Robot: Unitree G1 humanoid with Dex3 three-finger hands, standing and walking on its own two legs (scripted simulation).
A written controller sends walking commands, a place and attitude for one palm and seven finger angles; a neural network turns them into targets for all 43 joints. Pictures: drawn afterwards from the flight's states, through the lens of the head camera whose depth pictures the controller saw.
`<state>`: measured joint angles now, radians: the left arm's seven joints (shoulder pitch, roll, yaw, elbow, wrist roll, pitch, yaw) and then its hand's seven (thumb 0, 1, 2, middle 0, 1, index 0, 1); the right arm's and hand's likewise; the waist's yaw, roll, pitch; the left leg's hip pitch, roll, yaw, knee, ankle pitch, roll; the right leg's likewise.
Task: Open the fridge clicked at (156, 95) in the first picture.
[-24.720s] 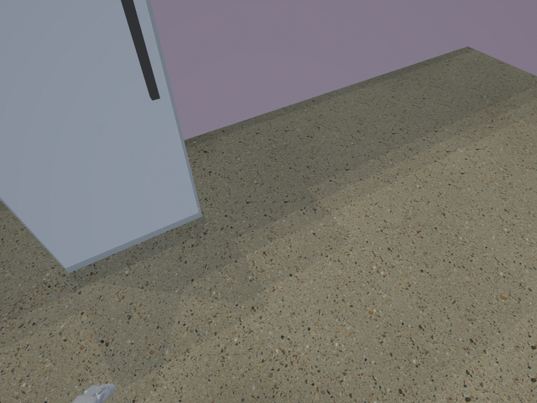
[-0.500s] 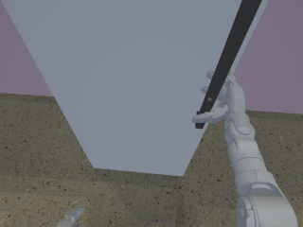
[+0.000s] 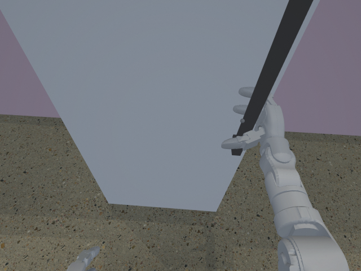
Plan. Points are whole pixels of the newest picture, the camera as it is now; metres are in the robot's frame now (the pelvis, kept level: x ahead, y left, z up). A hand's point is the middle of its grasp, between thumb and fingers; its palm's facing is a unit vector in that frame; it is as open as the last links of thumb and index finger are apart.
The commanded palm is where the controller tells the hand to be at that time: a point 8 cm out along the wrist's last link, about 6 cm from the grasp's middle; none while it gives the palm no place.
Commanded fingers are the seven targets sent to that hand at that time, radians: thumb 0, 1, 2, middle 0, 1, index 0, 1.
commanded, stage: slide the fingers in behind the handle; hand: right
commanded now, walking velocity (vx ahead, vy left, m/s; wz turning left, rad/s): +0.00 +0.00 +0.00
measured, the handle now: (262, 78) +0.47 -0.12 +0.20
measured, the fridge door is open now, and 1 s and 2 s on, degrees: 1 1 3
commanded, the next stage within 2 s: grip the handle and tug to test in 0.52 s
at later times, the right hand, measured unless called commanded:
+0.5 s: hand (242, 121) +0.42 -0.09 +0.12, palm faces -0.05 +1.00 -0.01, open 14.0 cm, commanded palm +0.39 -0.14 +0.11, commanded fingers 0.00 0.50 -0.30 0.30 1.20 0.30 1.20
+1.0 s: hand (242, 121) +0.42 -0.09 +0.12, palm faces -0.06 +1.00 +0.00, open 10.6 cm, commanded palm +0.40 -0.14 +0.11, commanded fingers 0.00 -0.43 -0.70 0.40 1.33 0.40 1.33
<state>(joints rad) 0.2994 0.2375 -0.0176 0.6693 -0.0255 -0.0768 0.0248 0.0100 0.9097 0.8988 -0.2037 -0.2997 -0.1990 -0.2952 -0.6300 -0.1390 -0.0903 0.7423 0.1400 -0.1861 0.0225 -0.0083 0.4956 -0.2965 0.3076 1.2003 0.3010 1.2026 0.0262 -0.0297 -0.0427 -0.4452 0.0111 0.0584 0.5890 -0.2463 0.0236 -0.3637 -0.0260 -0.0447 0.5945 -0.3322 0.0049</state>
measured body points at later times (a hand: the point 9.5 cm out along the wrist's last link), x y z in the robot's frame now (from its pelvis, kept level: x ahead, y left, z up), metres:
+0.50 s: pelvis +0.00 -0.01 +0.00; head +0.03 +0.01 +0.45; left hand +0.11 +0.23 -0.12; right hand +0.42 -0.15 +0.12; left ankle +0.03 +0.10 -0.73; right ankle -0.02 -0.12 -0.73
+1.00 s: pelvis +0.00 -0.01 +0.00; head +0.04 +0.00 +0.45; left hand +0.11 +0.23 -0.12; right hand +0.42 -0.15 +0.12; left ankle +0.03 +0.10 -0.73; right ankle -0.02 -0.12 -0.73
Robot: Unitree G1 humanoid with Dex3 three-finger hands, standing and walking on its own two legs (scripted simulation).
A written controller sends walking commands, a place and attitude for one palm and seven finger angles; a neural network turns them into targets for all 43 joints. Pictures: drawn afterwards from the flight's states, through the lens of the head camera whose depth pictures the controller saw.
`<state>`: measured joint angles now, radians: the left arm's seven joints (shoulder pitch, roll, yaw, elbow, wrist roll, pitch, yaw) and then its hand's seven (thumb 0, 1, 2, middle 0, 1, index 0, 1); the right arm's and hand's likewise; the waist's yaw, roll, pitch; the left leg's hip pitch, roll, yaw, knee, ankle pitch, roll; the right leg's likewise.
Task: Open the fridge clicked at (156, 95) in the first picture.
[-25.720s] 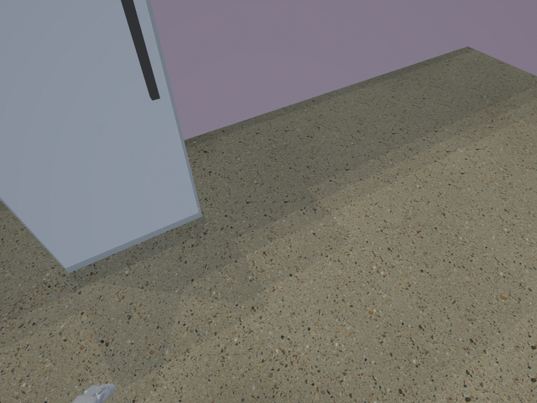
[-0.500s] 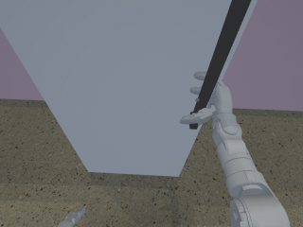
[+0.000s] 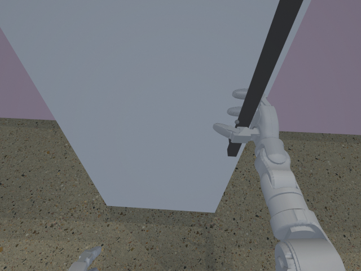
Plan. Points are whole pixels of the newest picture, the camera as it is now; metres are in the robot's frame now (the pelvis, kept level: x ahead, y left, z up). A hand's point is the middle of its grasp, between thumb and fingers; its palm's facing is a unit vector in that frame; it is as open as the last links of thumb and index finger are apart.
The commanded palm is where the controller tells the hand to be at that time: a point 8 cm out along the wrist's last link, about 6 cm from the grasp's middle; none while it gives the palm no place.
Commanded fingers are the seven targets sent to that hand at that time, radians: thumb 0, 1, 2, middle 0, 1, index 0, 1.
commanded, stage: grip the handle and tug to test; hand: right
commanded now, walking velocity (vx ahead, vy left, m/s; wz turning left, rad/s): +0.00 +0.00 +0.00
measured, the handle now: (255, 79) +0.46 -0.11 +0.20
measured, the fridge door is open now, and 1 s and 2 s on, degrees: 1 3 24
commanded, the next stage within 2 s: pull the door a little, standing still in 1.04 s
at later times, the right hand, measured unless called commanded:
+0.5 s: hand (237, 121) +0.42 -0.09 +0.12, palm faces -0.06 +1.00 +0.00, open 5.4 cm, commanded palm +0.40 -0.14 +0.11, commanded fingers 0.00 -0.90 -0.90 0.45 1.40 0.45 1.40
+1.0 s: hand (236, 125) +0.41 -0.09 +0.12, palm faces -0.05 +1.00 +0.00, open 5.5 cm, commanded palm +0.36 -0.13 +0.11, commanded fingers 0.00 -0.90 -0.90 0.45 1.40 0.45 1.40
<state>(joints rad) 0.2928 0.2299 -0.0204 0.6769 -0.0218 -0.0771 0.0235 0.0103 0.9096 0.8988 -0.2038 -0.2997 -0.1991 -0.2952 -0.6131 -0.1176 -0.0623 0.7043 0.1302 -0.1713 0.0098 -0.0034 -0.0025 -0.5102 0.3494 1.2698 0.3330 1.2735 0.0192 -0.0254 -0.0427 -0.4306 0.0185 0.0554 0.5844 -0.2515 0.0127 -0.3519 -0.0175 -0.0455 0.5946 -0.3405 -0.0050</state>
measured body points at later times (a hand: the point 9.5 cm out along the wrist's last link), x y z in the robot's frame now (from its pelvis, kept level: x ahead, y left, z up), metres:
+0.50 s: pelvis -0.01 +0.00 +0.00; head +0.03 +0.01 +0.45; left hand +0.09 +0.24 -0.12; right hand +0.42 -0.14 +0.12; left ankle +0.03 +0.11 -0.73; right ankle -0.03 -0.11 -0.73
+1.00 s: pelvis +0.01 +0.00 +0.00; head +0.03 +0.02 +0.45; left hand +0.11 +0.24 -0.12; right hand +0.40 -0.14 +0.12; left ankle +0.03 +0.11 -0.73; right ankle -0.03 -0.11 -0.73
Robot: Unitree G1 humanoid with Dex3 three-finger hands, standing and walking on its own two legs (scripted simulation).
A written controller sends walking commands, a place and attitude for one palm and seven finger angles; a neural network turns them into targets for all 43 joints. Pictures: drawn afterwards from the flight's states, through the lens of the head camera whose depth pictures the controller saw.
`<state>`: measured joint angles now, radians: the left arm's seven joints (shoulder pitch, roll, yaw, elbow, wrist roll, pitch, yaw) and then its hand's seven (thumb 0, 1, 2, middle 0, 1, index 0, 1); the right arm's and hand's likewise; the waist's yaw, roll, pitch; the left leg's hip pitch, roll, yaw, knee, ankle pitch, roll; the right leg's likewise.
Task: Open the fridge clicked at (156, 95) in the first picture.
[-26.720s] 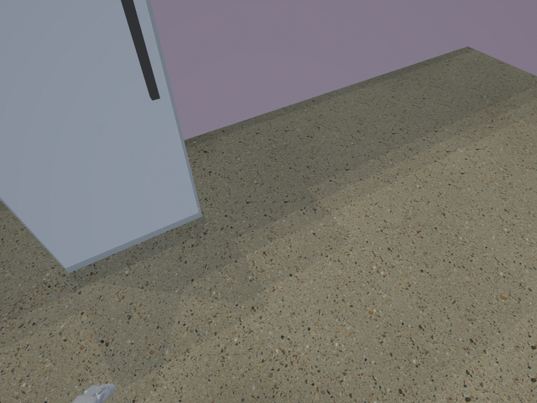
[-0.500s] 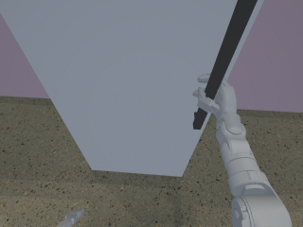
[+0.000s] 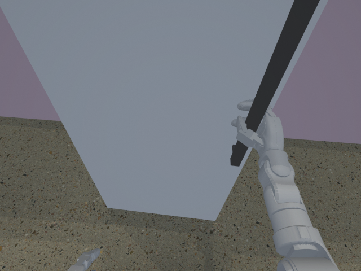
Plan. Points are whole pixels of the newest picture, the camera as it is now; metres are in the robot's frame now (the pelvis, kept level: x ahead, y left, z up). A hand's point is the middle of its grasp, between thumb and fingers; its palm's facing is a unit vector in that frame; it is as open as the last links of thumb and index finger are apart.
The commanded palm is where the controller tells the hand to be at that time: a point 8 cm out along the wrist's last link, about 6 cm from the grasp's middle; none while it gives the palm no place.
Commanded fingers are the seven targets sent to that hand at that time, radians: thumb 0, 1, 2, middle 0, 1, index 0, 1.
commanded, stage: grip the handle and tug to test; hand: right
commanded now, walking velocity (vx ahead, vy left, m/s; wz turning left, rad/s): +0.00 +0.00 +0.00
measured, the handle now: (262, 90) +0.44 -0.12 +0.20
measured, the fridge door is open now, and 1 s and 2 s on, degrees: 3 24 47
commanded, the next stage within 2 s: pull the door a little, standing still in 0.04 s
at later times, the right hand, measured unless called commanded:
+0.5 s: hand (239, 159) +0.32 -0.08 +0.11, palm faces -0.07 +1.00 +0.00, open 5.7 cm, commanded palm +0.27 -0.15 +0.12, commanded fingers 0.00 -0.90 -0.90 0.45 1.40 0.45 1.40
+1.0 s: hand (221, 214) +0.21 -0.04 +0.11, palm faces -0.06 +0.99 -0.13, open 6.2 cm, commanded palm +0.18 -0.10 +0.11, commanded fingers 0.00 -0.90 -0.90 0.45 1.40 0.45 1.40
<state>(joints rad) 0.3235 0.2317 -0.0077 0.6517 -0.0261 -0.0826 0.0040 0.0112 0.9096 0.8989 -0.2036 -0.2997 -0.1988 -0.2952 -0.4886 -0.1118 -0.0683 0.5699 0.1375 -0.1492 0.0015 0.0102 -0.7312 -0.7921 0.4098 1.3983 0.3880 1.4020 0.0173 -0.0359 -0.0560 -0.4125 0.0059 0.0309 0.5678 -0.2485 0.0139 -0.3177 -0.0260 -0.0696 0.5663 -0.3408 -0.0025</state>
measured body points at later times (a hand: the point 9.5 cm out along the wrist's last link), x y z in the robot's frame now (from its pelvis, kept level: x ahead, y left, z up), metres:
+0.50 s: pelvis +0.01 +0.01 +0.00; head +0.01 +0.03 +0.45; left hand +0.19 +0.22 -0.08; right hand +0.32 -0.14 +0.12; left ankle +0.02 +0.11 -0.73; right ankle -0.04 -0.11 -0.73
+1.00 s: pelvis -0.04 +0.03 +0.00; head -0.04 +0.06 +0.45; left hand +0.13 +0.24 -0.09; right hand +0.21 -0.10 +0.12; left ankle +0.02 +0.11 -0.73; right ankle -0.03 -0.11 -0.73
